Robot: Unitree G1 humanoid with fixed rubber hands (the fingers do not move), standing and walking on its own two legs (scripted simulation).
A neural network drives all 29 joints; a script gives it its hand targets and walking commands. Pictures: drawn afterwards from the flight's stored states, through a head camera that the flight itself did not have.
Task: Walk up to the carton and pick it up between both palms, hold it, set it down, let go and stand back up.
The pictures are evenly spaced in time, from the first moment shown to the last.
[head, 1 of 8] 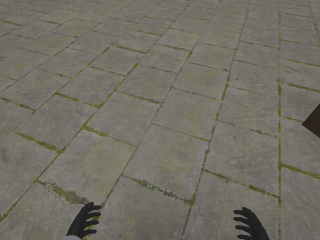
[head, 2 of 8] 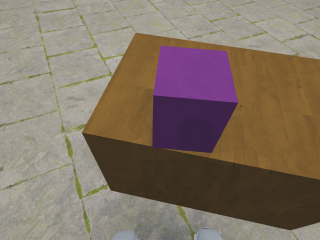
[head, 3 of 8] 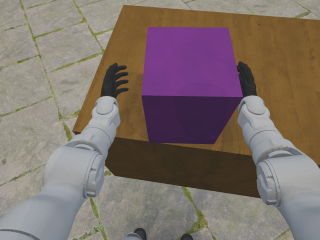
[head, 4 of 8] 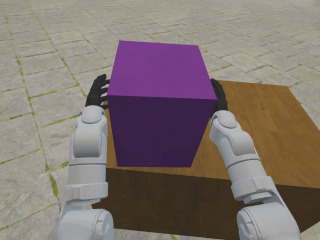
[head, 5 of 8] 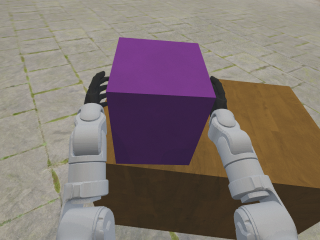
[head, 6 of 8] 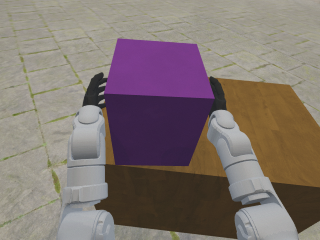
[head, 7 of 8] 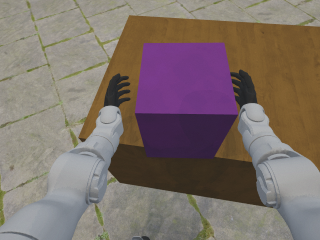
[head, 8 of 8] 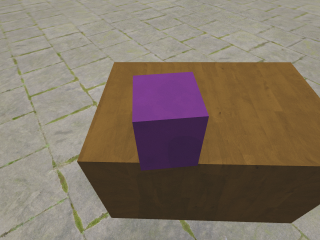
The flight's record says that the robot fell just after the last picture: no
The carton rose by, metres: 0.18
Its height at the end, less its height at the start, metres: +0.00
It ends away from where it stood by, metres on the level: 0.03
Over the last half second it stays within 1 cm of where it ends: yes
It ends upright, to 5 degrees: yes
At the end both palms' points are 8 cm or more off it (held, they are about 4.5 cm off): yes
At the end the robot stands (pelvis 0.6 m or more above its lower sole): yes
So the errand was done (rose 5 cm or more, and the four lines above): yes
